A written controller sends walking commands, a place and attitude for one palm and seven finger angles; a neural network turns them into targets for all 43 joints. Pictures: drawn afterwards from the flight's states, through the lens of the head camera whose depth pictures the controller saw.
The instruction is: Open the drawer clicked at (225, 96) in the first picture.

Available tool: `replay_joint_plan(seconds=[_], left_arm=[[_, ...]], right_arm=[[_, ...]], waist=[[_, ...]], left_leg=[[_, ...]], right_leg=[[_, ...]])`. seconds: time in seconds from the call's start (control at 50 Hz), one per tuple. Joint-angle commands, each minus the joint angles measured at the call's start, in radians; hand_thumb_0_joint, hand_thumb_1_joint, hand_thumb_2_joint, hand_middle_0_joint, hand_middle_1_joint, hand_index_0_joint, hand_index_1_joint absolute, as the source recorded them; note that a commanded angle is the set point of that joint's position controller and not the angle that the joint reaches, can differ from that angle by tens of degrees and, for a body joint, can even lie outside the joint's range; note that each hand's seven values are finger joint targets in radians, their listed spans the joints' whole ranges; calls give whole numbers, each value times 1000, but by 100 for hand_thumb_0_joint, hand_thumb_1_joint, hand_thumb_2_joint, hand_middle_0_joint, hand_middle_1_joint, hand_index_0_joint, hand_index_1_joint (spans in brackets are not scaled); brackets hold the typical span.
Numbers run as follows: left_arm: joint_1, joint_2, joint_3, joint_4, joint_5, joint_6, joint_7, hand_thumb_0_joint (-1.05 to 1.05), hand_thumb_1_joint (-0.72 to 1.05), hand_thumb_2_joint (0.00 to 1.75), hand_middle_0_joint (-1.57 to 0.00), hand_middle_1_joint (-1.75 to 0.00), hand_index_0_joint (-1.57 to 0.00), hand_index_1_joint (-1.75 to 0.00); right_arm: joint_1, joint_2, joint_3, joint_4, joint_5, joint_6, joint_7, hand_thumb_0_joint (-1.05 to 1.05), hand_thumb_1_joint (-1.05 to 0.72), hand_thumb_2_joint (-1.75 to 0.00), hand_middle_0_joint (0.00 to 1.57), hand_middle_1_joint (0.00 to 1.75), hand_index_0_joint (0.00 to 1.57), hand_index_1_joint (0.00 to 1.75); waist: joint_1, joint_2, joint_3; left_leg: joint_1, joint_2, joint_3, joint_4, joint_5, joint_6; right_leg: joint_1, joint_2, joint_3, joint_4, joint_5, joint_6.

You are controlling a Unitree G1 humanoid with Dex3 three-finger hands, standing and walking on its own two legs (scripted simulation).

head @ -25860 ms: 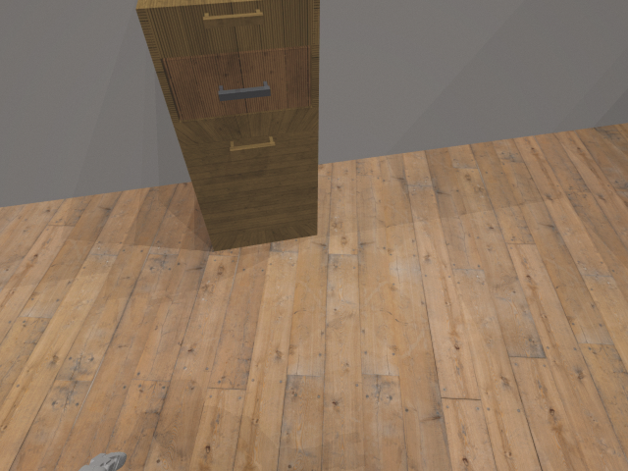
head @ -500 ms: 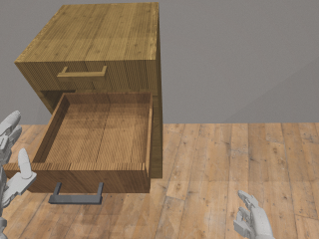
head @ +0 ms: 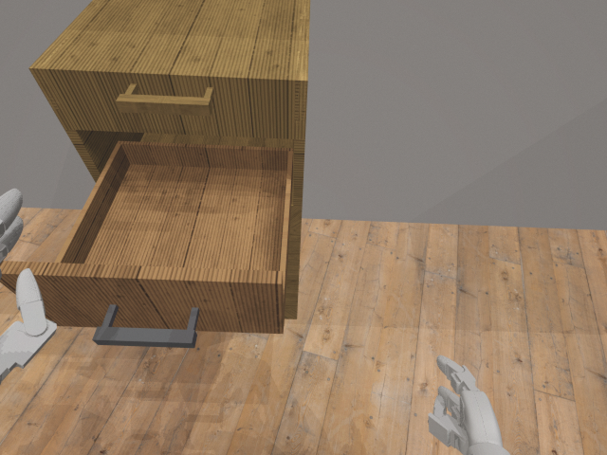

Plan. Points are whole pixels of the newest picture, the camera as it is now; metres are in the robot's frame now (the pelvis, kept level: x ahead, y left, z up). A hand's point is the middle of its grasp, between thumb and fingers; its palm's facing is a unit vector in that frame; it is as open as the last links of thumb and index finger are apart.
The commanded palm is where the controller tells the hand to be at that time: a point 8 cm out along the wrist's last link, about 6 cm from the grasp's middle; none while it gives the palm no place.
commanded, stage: step back with the hand held close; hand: left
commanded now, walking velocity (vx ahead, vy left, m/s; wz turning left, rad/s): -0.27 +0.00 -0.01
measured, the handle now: (149, 324) +0.29 +0.25 -0.05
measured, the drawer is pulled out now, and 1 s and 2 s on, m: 0.30 0.30 0.30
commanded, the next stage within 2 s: stop stepping back and stand still in 0.62 s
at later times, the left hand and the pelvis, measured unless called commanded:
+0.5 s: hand (73, 413) +0.13 +0.19 +0.16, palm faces +0.25 -0.84 -0.48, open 7.4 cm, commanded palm +0.05 +0.25 +0.19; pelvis -0.08 -0.03 +0.01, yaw -2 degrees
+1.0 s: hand out of the picture +0.00 +0.18 +0.17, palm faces +0.35 -0.83 -0.44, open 7.4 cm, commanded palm -0.07 +0.23 +0.19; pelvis -0.20 -0.05 +0.01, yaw -2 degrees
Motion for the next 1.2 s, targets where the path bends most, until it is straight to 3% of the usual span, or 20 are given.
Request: replay_joint_plan(seconds=[0.0, 0.04, 0.1, 0.18, 0.28, 0.36, 0.4, 0.44, 0.52, 0.6, 0.66, 0.68, 0.76, 0.84, 0.9, 0.92, 0.96, 1.06, 1.1, 1.18], left_arm=[[-15, 150, 99, -165, -14, -68, 15, 0, 90, 90, -20, -30, -20, -30], [-3, 157, 114, -160, -12, -63, 18, 0, 90, 90, -20, -30, -20, -30], [31, 165, 127, -176, -8, -60, 21, 0, 90, 90, -20, -30, -20, -30], [19, 186, 147, -254, 5, -83, 26, 0, 90, 90, -20, -30, -20, -30], [39, 133, 92, -218, -11, -70, 19, 0, 90, 90, -20, -30, -20, -30], [4, 165, 112, -191, -13, -81, -6, 0, 90, 90, -20, -30, -20, -30], [14, 167, 102, -148, -19, -68, -9, 0, 90, 90, -20, -30, -20, -30], [80, 203, 155, -129, -32, -57, 3, 0, 90, 90, -20, -30, -20, -30], [105, 178, 148, -148, -5, -42, 21, 0, 90, 90, -20, -30, -20, -30], [88, 182, 123, -244, -12, -50, 20, 0, 90, 90, -20, -30, -20, -30], [89, 203, 140, -289, -12, -76, 9, 0, 90, 90, -20, -30, -20, -30], [95, 220, 164, -305, -18, -82, 9, 0, 90, 90, -20, -30, -20, -30], [103, 131, 108, -273, -16, -58, 22, 0, 90, 90, -20, -30, -20, -30], [19, 145, 90, -188, -11, -34, 23, 0, 90, 90, -20, -30, -20, -30], [-26, 158, 90, -95, -21, -18, 22, 0, 90, 90, -20, -30, -20, -30], [-22, 175, 97, -101, -18, -13, 22, 0, 90, 90, -20, -30, -20, -30], [-19, 153, 82, -106, -16, -22, 16, 0, 90, 90, -20, -30, -20, -30], [30, 166, 81, -167, 16, -42, 28, 0, 90, 90, -20, -30, -20, -30], [27, 169, 81, -206, 8, -65, 29, 0, 90, 90, -20, -30, -20, -30], [32, 176, 114, -170, 10, -60, 29, 0, 90, 90, -20, -30, -20, -30]], right_arm=[[-34, -141, -73, -120, 24, -33, -1, 0, -90, -90, 20, 30, 20, 30], [-62, -122, -59, -121, 20, -23, -3, 0, -90, -90, 20, 30, 20, 30], [-82, -128, -50, -112, 16, -14, -15, 0, -90, -90, 20, 30, 20, 30], [-103, -136, -68, -138, -4, -50, -18, 0, -90, -90, 20, 30, 20, 30], [-75, -152, -78, -82, 8, -80, 2, 0, -90, -90, 20, 30, 20, 30], [-106, -167, -69, -83, 14, -69, 11, 0, -90, -90, 20, 30, 20, 30], [-99, -140, -86, -115, 45, -44, 12, 0, -90, -90, 20, 30, 20, 30], [-113, -109, -82, -116, 43, -24, 7, 0, -90, -90, 20, 30, 20, 30], [-175, -78, -37, -129, 25, 27, -24, 0, -90, -90, 20, 30, 20, 30], [-94, -124, -61, -102, 16, 34, -31, 0, -90, -90, 20, 30, 20, 30], [-94, -145, -108, -121, 32, -28, -9, 0, -90, -90, 20, 30, 20, 30], [-107, -126, -96, -118, 9, -49, -8, 0, -90, -90, 20, 30, 20, 30], [-43, -137, -92, -78, 29, -80, 8, 0, -90, -90, 20, 30, 20, 30], [-68, -153, -55, -95, 45, -66, 8, 0, -90, -90, 20, 30, 20, 30], [-32, -143, -68, -77, 47, -46, 0, 0, -90, -90, 20, 30, 20, 30], [-53, -157, -72, -80, 43, -31, 1, 0, -90, -90, 20, 30, 20, 30], [-72, -139, -55, -81, 28, -19, 3, 0, -90, -90, 20, 30, 20, 30], [-52, -144, -42, -85, 16, -50, -13, 0, -90, -90, 20, 30, 20, 30], [-51, -182, -64, -108, 9, -67, -15, 0, -90, -90, 20, 30, 20, 30], [-48, -163, -62, -98, 24, -67, -14, 0, -90, -90, 20, 30, 20, 30]], waist=[[-27, -148, -161], [-18, -154, -171], [-24, -27, -135], [-9, 269, -157], [-6, 195, -180], [-3, 125, -161], [-13, -166, -263], [4, -185, -271], [-11, -131, -226], [-36, -19, -244], [-4, 198, -275], [-9, 336, -268], [-18, 222, -184], [-19, 105, -62], [-35, -215, -100], [-22, -194, -82], [-40, -145, -81], [-29, -21, -79], [-15, 176, -68], [-25, 189, -41]], left_leg=[[15, -1, -11, 219, -115, -6], [19, 26, -35, 241, -169, 0], [49, 58, -14, -195, 11, 8], [-164, 327, -237, -346, 272, 112], [154, 292, -129, -157, 723, 87], [65, 228, -70, -92, 497, 31], [2, 62, 51, 153, 146, -34], [-120, 15, -39, 448, -211, -33], [-114, 43, 7, 211, -213, -43], [64, 66, 37, -285, 170, -21], [236, 332, -103, -214, 832, 58], [154, 375, -162, -251, 804, 97], [215, 295, -59, -198, 635, 97], [-32, 194, -11, -160, -42, 39], [40, 22, 36, 233, -138, -18], [19, 18, 24, 355, -114, -16], [-11, 40, 14, 310, -92, -9], [137, 48, 56, -276, -81, 37], [90, 178, -114, -383, -74, 85], [-105, 211, -151, -374, -246, 95]], right_leg=[[26, -312, 374, -329, 1, -134], [43, -317, 313, -308, 71, -148], [101, -184, 159, -162, 129, -52], [175, -7, 60, 267, -185, 27], [80, -5, 36, 16, -105, 24], [221, -46, 30, -174, 238, 18], [262, -249, 239, -188, 705, -78], [239, -374, 283, -219, 716, -166], [268, -268, 167, -175, 768, -123], [275, -156, 97, -83, 530, -21], [39, -17, 38, 158, -38, 25], [5, -19, 50, 296, -221, 30], [-16, 7, 31, 228, -218, 41], [259, -33, 13, -235, -25, 45], [30, -285, 380, -453, -369, -91], [-4, -299, 420, -480, -398, -112], [36, -277, 270, -420, -294, -113], [105, -174, 174, -334, -310, -52], [161, -43, 91, -126, -178, -6], [266, -9, 7, -38, -105, 16]])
